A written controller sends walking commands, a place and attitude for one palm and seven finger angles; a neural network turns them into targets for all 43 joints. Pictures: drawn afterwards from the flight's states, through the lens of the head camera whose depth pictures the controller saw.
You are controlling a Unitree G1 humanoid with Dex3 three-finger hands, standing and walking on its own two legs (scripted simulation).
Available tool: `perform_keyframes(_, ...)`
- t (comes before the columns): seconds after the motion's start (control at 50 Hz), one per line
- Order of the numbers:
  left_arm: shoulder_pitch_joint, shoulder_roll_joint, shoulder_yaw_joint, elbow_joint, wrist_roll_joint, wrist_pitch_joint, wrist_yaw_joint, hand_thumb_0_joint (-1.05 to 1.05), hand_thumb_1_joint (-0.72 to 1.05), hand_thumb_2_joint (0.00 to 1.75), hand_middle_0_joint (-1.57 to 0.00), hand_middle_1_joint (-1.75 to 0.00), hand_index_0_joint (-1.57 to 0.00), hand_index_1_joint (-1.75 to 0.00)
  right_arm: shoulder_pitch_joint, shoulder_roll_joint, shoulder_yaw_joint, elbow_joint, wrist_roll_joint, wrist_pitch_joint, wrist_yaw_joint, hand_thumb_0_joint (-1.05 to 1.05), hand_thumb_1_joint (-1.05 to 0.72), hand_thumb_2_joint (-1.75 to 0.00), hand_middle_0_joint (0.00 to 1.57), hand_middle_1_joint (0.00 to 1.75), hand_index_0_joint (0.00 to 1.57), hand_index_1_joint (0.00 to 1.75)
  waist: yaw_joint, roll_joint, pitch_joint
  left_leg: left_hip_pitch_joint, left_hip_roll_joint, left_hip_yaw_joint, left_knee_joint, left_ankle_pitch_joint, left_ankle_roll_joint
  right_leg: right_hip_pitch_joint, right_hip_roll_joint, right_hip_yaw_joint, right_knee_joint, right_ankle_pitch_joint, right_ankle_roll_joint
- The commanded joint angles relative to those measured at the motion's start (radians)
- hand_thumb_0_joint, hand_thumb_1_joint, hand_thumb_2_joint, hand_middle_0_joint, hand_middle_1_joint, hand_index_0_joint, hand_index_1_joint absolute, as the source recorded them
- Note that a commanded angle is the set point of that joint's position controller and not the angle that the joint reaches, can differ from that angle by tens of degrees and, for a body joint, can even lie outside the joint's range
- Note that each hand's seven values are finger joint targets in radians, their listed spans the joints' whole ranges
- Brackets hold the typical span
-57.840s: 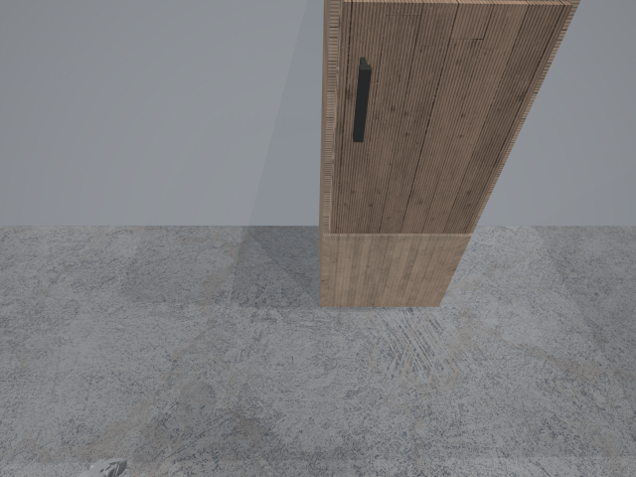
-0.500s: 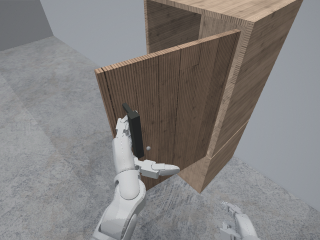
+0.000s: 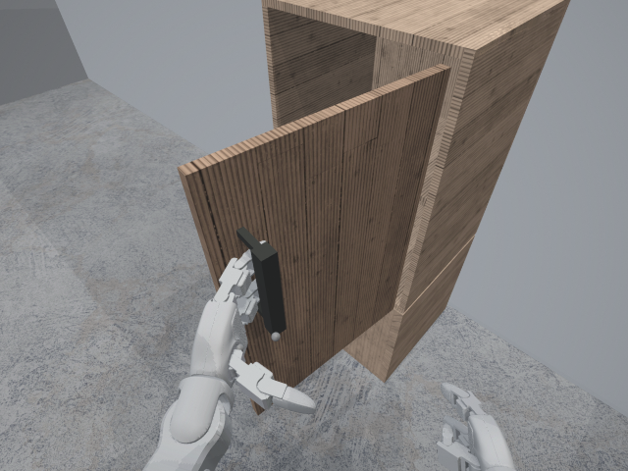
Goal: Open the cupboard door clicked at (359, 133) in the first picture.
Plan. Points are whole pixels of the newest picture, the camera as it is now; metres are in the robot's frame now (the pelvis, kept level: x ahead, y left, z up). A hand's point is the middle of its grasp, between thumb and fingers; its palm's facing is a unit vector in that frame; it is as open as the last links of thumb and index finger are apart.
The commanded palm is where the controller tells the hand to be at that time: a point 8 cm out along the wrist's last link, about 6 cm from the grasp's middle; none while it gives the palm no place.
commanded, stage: slide the hand sideways off the handle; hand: left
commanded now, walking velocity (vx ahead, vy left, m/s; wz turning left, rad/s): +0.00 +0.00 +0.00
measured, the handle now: (261, 283) +0.32 +0.09 +0.10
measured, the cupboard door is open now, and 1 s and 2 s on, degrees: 82 82 82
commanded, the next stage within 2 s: draw the hand back to the body in 0.70 s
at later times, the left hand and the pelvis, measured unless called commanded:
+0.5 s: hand (226, 371) +0.20 +0.11 +0.10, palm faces +0.00 -1.00 -0.02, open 16.2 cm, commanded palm +0.16 +0.17 +0.11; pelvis +0.03 -0.01 -0.01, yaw +1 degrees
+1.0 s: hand (183, 385) +0.18 +0.15 +0.11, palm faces +0.01 -1.00 -0.04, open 16.4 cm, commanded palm +0.15 +0.21 +0.12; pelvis +0.01 +0.00 -0.01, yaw +1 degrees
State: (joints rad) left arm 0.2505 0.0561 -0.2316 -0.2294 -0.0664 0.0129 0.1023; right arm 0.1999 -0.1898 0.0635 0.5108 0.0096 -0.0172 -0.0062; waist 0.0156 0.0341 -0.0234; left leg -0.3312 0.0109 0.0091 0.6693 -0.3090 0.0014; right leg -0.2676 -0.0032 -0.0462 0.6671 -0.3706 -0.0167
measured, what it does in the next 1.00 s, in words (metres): stands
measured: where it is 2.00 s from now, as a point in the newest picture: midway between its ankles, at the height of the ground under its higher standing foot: outside the picture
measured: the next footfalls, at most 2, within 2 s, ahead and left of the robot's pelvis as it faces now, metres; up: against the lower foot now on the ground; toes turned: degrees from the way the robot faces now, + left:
none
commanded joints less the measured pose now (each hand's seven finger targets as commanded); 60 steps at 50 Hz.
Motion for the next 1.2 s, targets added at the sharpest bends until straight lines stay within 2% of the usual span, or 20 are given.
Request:
perform_keyframes(0.0,-0.061,0.041,0.079,-0.311,0.000,-0.081,-0.006,0.00,-0.50,0.30,-0.15,-0.30,-0.15,-0.30,-0.146,-0.092,-0.040,-0.191,-0.004,-0.054,-0.010,0.00,-0.90,-0.90,0.20,0.30,0.20,0.30,0.019,-0.057,-0.099,0.090,-0.010,-0.016,-0.096,0.090,0.022,-0.054,0.012,0.002,-0.143,0.128,-0.011)
perform_keyframes(0.06,0.009,0.057,0.102,-0.341,-0.019,-0.090,-0.031,0.00,-0.50,0.30,-0.15,-0.30,-0.15,-0.30,-0.130,-0.096,-0.041,-0.197,-0.002,-0.059,-0.011,0.00,-0.90,-0.90,0.20,0.30,0.20,0.30,0.013,-0.043,-0.096,0.079,-0.011,-0.012,-0.080,0.112,0.022,-0.059,0.014,0.000,-0.128,0.174,-0.007)
perform_keyframes(0.1,0.021,0.059,0.106,-0.358,-0.027,-0.101,-0.045,0.00,-0.50,0.30,-0.15,-0.30,-0.15,-0.30,-0.119,-0.098,-0.043,-0.200,-0.002,-0.069,-0.016,0.00,-0.90,-0.90,0.20,0.30,0.20,0.30,0.007,-0.064,-0.093,0.073,-0.013,-0.015,-0.071,0.110,0.024,-0.070,0.016,-0.002,-0.120,0.178,-0.003)
perform_keyframes(0.16,0.142,0.081,0.138,-0.381,-0.044,-0.120,-0.072,0.00,-0.50,0.30,-0.15,-0.30,-0.15,-0.30,-0.094,-0.103,-0.050,-0.206,0.001,-0.085,-0.019,0.00,-0.90,-0.90,0.20,0.30,0.20,0.30,0.016,-0.070,-0.124,0.062,-0.015,-0.012,-0.050,0.151,0.026,-0.054,0.015,0.001,-0.098,0.248,0.000)
perform_keyframes(0.24,0.203,0.127,0.189,-0.399,-0.063,-0.143,-0.108,0.00,-0.50,0.30,-0.15,-0.30,-0.15,-0.30,-0.072,-0.111,-0.057,-0.205,0.004,-0.103,-0.026,0.00,-0.90,-0.90,0.20,0.30,0.20,0.30,0.011,-0.061,-0.118,0.033,-0.019,-0.011,-0.019,0.164,0.028,-0.066,0.015,0.010,-0.081,0.288,0.006)
perform_keyframes(0.26,0.204,0.121,0.184,-0.404,-0.068,-0.149,-0.119,0.00,-0.50,0.30,-0.15,-0.30,-0.15,-0.30,-0.068,-0.111,-0.056,-0.207,0.006,-0.106,-0.028,0.00,-0.90,-0.90,0.20,0.30,0.20,0.30,0.004,-0.071,-0.106,0.022,-0.020,-0.011,-0.013,0.165,0.029,-0.074,0.011,0.012,-0.076,0.300,0.010)
perform_keyframes(0.36,0.297,0.146,0.232,-0.437,-0.105,-0.181,-0.165,0.00,-0.50,0.30,-0.15,-0.30,-0.15,-0.30,-0.047,-0.114,-0.065,-0.215,0.012,-0.131,-0.036,0.00,-0.90,-0.90,0.20,0.30,0.20,0.30,0.013,-0.067,-0.139,0.000,-0.024,-0.012,0.015,0.187,0.028,-0.066,0.007,0.014,-0.046,0.364,0.017)
perform_keyframes(0.4,0.303,0.151,0.235,-0.456,-0.115,-0.190,-0.182,0.00,-0.50,0.30,-0.15,-0.30,-0.15,-0.30,-0.046,-0.117,-0.066,-0.219,0.015,-0.139,-0.040,0.00,-0.90,-0.90,0.20,0.30,0.20,0.30,0.007,-0.047,-0.135,-0.009,-0.028,-0.011,0.026,0.179,0.028,-0.083,0.006,0.018,-0.041,0.363,0.020)
perform_keyframes(0.46,0.338,0.176,0.277,-0.434,-0.133,-0.201,-0.201,0.00,-0.50,0.30,-0.15,-0.30,-0.15,-0.30,-0.038,-0.119,-0.073,-0.211,0.017,-0.150,-0.046,0.00,-0.90,-0.90,0.20,0.30,0.20,0.30,0.008,-0.088,-0.127,-0.034,-0.027,-0.016,0.039,0.161,0.028,-0.089,0.003,0.027,-0.042,0.350,0.026)
perform_keyframes(0.5,0.371,0.175,0.279,-0.461,-0.144,-0.214,-0.219,0.00,-0.50,0.30,-0.15,-0.30,-0.15,-0.30,-0.039,-0.118,-0.076,-0.216,0.019,-0.159,-0.048,0.00,-0.90,-0.90,0.20,0.30,0.20,0.30,0.014,-0.056,-0.152,-0.031,-0.029,-0.015,0.047,0.174,0.027,-0.082,0.000,0.029,-0.029,0.382,0.028)
perform_keyframes(0.54,0.393,0.179,0.282,-0.445,-0.151,-0.217,-0.234,0.00,-0.50,0.30,-0.15,-0.30,-0.15,-0.30,-0.038,-0.119,-0.077,-0.212,0.020,-0.162,-0.050,0.00,-0.90,-0.90,0.20,0.30,0.20,0.30,0.010,-0.076,-0.131,-0.050,-0.029,-0.019,0.055,0.169,0.029,-0.090,0.000,0.028,-0.029,0.369,0.028)
perform_keyframes(0.64,0.369,0.210,0.317,-0.441,-0.172,-0.230,-0.262,0.00,-0.50,0.30,-0.15,-0.30,-0.15,-0.30,-0.038,-0.126,-0.080,-0.206,0.023,-0.175,-0.061,0.00,-0.90,-0.90,0.20,0.30,0.20,0.30,0.005,-0.072,-0.104,-0.072,-0.028,-0.027,0.062,0.125,0.030,-0.128,0.004,0.031,-0.039,0.269,0.024)
perform_keyframes(0.72,0.333,0.179,0.275,-0.456,-0.181,-0.241,-0.272,0.00,-0.50,0.30,-0.15,-0.30,-0.15,-0.30,-0.036,-0.129,-0.076,-0.211,0.027,-0.198,-0.063,0.00,-0.90,-0.90,0.20,0.30,0.20,0.30,-0.001,-0.053,-0.111,-0.062,-0.026,-0.036,0.057,0.101,0.030,-0.154,0.010,0.019,-0.036,0.206,0.019)
perform_keyframes(0.78,0.333,0.194,0.283,-0.451,-0.173,-0.232,-0.262,0.00,-0.50,0.30,-0.15,-0.30,-0.15,-0.30,-0.038,-0.128,-0.075,-0.208,0.027,-0.208,-0.064,0.00,-0.90,-0.90,0.20,0.30,0.20,0.30,0.007,-0.036,-0.123,-0.065,-0.026,-0.037,0.056,0.096,0.030,-0.150,0.008,0.022,-0.034,0.187,0.016)
perform_keyframes(0.84,0.339,0.245,0.348,-0.445,-0.165,-0.207,-0.246,0.00,-0.50,0.30,-0.15,-0.30,-0.15,-0.30,-0.048,-0.124,-0.074,-0.198,0.027,-0.202,-0.068,0.00,-0.90,-0.90,0.20,0.30,0.20,0.30,0.021,-0.043,-0.121,-0.067,-0.024,-0.037,0.045,0.091,0.030,-0.135,0.013,0.015,-0.040,0.162,0.010)
perform_keyframes(0.9,0.311,0.234,0.351,-0.470,-0.178,-0.189,-0.244,0.00,-0.50,0.30,-0.15,-0.30,-0.15,-0.30,-0.059,-0.122,-0.066,-0.204,0.033,-0.203,-0.071,0.00,-0.90,-0.90,0.20,0.30,0.20,0.30,0.021,-0.013,-0.103,-0.054,-0.022,-0.038,0.023,0.075,0.027,-0.141,0.017,0.004,-0.049,0.135,0.008)
perform_keyframes(0.94,0.310,0.241,0.367,-0.460,-0.192,-0.173,-0.248,0.00,-0.50,0.30,-0.15,-0.30,-0.15,-0.30,-0.064,-0.125,-0.064,-0.194,0.033,-0.207,-0.074,0.00,-0.90,-0.90,0.20,0.30,0.20,0.30,0.021,-0.034,-0.103,-0.052,-0.019,-0.043,0.017,0.071,0.028,-0.127,0.019,0.002,-0.062,0.125,0.008)
perform_keyframes(0.98,0.331,0.233,0.366,-0.470,-0.202,-0.157,-0.262,0.00,-0.50,0.30,-0.15,-0.30,-0.15,-0.30,-0.070,-0.126,-0.062,-0.195,0.036,-0.212,-0.075,0.00,-0.90,-0.90,0.20,0.30,0.20,0.30,0.024,-0.020,-0.099,-0.039,-0.019,-0.042,0.005,0.075,0.027,-0.125,0.020,-0.003,-0.067,0.135,0.009)
perform_keyframes(1.12,0.253,0.271,0.404,-0.492,-0.216,-0.106,-0.285,0.00,-0.50,0.30,-0.15,-0.30,-0.15,-0.30,-0.070,-0.140,-0.055,-0.175,0.040,-0.232,-0.083,0.00,-0.90,-0.90,0.20,0.30,0.20,0.30,0.018,-0.002,-0.063,-0.014,-0.015,-0.059,-0.040,0.047,0.024,-0.123,0.027,-0.022,-0.097,0.086,0.007)
perform_keyframes(1.18,0.261,0.282,0.429,-0.492,-0.220,-0.090,-0.289,0.00,-0.50,0.30,-0.15,-0.30,-0.15,-0.30,-0.078,-0.141,-0.054,-0.169,0.041,-0.241,-0.086,0.00,-0.90,-0.90,0.20,0.30,0.20,0.30,0.029,0.013,-0.073,0.007,-0.014,-0.060,-0.057,0.059,0.022,-0.105,0.028,-0.027,-0.105,0.098,0.005)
